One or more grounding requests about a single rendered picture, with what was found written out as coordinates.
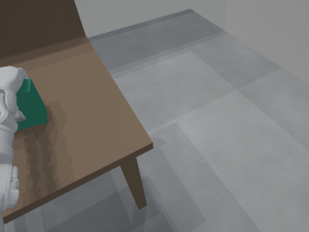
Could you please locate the robot left forearm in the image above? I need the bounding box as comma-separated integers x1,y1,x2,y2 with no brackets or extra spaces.
0,86,18,164

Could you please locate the sponge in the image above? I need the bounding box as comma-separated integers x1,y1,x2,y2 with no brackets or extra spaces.
15,78,48,131

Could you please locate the robot left upper arm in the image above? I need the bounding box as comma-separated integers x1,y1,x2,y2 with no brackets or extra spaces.
0,163,19,232

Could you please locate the table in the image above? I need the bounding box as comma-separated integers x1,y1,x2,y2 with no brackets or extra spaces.
0,0,154,224

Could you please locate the robot left hand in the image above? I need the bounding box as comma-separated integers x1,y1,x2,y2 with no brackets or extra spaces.
0,66,28,122

